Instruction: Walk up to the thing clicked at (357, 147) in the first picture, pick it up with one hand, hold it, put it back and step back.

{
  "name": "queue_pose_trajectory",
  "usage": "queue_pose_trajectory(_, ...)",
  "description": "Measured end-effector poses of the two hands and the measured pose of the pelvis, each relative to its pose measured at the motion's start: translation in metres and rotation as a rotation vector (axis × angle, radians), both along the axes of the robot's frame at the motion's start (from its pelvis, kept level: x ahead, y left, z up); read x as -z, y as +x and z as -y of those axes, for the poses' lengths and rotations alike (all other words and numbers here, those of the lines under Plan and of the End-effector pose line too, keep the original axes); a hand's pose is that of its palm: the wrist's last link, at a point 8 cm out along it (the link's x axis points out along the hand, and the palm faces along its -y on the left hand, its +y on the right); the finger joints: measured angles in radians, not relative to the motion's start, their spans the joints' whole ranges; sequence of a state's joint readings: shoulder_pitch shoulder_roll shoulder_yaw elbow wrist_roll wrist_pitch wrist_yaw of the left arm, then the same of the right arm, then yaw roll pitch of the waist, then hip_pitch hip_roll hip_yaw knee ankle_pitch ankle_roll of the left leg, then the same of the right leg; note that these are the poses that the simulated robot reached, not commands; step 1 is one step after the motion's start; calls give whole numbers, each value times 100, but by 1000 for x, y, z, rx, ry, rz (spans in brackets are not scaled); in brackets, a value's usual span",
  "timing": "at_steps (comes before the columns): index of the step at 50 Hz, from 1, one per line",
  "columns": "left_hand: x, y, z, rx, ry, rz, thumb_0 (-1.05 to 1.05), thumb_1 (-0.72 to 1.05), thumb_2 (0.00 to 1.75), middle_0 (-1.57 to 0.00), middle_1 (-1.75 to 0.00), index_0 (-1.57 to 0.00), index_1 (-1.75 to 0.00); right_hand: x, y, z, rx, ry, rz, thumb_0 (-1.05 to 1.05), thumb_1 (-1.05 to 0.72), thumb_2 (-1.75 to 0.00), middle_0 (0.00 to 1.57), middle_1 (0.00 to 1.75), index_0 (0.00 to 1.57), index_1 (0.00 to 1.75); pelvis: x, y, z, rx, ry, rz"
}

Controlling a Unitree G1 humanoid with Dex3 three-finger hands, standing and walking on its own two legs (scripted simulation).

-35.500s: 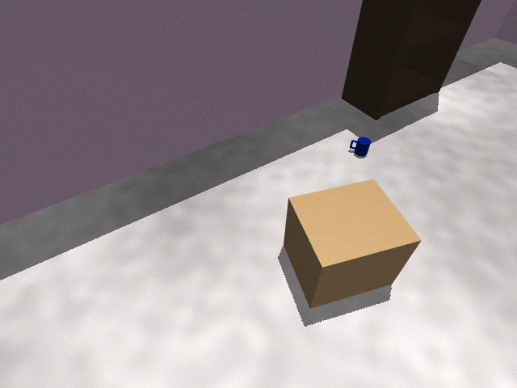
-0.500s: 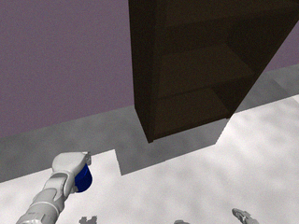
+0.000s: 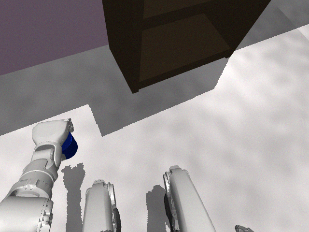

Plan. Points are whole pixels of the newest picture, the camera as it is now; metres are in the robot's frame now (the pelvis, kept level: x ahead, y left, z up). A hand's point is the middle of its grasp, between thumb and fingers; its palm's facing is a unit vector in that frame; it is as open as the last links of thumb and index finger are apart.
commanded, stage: crouch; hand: left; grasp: from above
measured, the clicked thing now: (57, 141) +0.43 +0.24 -0.19
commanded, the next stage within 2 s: lower in 1.06 s
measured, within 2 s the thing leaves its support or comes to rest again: rests again in 1.86 s
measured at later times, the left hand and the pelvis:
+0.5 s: hand (67, 147) +0.43 +0.24 -0.29, palm faces -0.44 -0.03 -0.90, open 10.0 cm; pelvis -0.01 -0.01 -0.11, yaw -1 degrees
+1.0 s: hand (73, 150) +0.43 +0.23 -0.35, palm faces -0.46 -0.03 -0.89, open 10.0 cm; pelvis -0.02 +0.00 -0.17, yaw -2 degrees
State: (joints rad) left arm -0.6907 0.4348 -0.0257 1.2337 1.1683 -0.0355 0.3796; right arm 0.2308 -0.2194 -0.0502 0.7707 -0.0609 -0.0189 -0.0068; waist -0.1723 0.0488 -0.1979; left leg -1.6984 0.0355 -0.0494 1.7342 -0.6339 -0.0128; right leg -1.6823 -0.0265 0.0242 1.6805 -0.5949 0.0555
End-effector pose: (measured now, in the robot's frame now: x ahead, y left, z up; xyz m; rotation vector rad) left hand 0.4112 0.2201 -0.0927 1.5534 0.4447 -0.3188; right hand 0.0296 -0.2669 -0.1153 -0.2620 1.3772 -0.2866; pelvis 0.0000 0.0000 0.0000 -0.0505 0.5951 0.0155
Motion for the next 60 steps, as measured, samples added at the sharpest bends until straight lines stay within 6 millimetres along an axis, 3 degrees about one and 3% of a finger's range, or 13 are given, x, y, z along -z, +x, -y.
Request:
queue_pose_trajectory(8,71,-1,-6,8,-30,-18,-1,-4,60,-63,-75,-66,-71,52,16,2,-81,15,7,0,-89,-89,21,30,21,30,53,-5,3,-4,-11,-52)
queue_pose_trajectory(15,108,9,-11,12,-27,26,-1,-6,61,-65,-73,-68,-70,79,30,12,-144,-8,12,0,-90,-90,20,30,21,30,85,-7,5,-8,-21,-66)
queue_pose_trajectory(26,140,28,-15,-41,-10,18,-1,-7,62,-65,-74,-68,-70,102,22,19,-148,-14,-9,0,-91,-90,20,29,21,30,115,-9,6,-2,-31,-70)
queue_pose_trajectory(42,188,23,-13,8,-40,-10,-1,-6,61,-65,-73,-68,-70,139,-20,15,-124,14,-91,0,-91,-90,20,30,21,30,157,-20,6,7,-37,-36)
queue_pose_trajectory(60,209,39,-15,-11,-24,3,-2,-6,59,-67,-71,-69,-68,165,-27,8,-138,35,-99,0,-91,-90,20,30,21,30,184,-21,4,14,-46,-31)
